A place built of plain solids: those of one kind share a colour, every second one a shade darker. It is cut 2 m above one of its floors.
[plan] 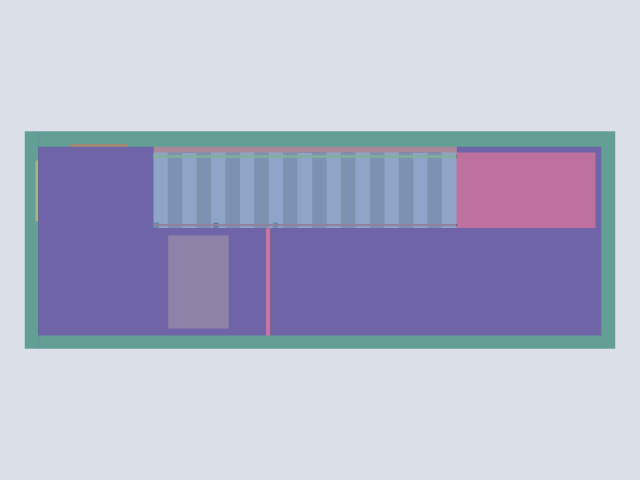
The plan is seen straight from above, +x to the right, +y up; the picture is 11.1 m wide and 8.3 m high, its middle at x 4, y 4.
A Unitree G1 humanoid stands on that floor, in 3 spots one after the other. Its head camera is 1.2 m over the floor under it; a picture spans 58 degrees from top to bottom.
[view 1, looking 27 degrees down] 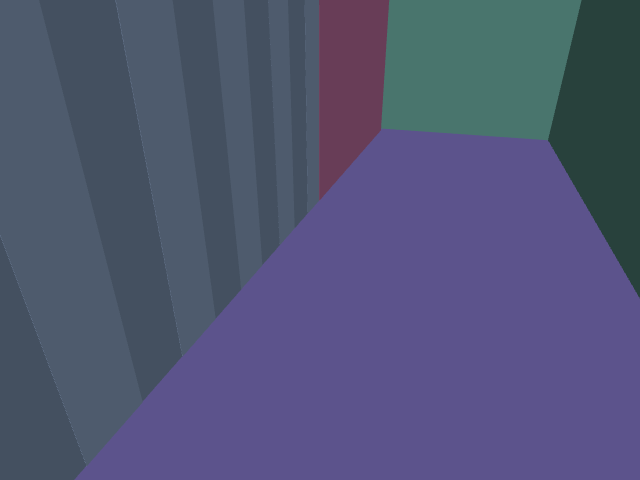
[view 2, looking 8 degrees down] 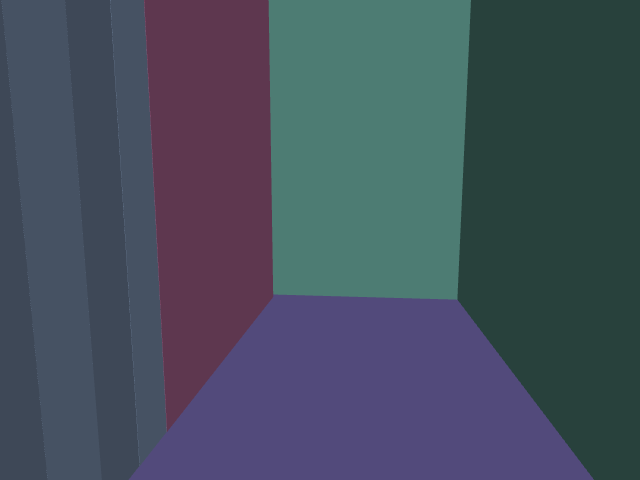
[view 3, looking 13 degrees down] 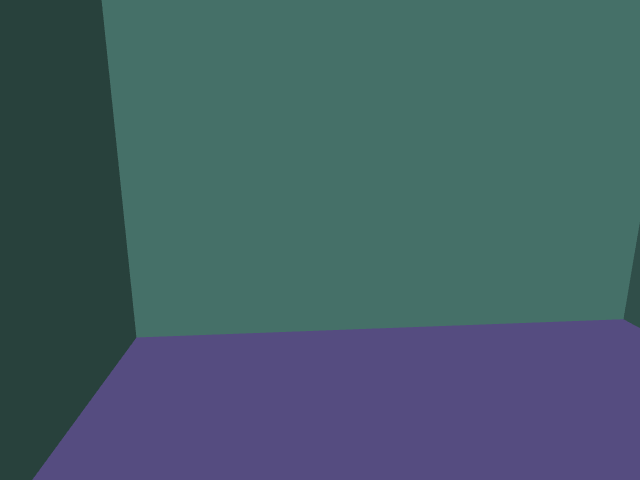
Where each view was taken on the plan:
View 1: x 3.52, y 3.28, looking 18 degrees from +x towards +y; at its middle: floor_slab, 2.64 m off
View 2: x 4.52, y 3.28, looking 6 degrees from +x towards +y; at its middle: wall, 4.41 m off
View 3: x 1.73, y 3.28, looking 175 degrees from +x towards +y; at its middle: wall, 2.68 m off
